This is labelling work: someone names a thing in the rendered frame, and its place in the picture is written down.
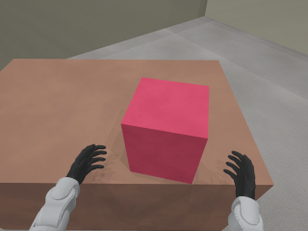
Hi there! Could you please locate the pedestal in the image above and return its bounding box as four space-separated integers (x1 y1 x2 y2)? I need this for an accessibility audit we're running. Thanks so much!
0 59 274 231

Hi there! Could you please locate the left robot hand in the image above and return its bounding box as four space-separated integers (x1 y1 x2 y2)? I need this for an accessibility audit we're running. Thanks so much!
66 144 107 185

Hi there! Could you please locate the right robot forearm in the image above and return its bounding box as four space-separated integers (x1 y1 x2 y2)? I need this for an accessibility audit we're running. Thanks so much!
228 196 264 231

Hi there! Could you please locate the left robot forearm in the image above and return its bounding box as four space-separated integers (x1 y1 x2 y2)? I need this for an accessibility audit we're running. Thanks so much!
29 177 80 231

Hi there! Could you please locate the right robot hand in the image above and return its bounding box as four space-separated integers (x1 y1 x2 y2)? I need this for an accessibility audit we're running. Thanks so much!
223 150 256 200

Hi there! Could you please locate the carton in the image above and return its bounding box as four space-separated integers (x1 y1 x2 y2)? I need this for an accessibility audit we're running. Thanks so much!
120 77 210 184

